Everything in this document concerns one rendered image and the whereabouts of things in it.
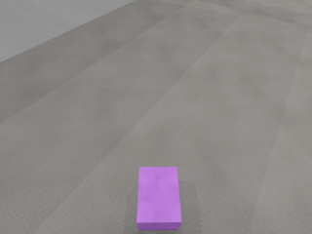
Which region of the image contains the carton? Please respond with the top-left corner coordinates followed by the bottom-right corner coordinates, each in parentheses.
top-left (136, 167), bottom-right (182, 231)

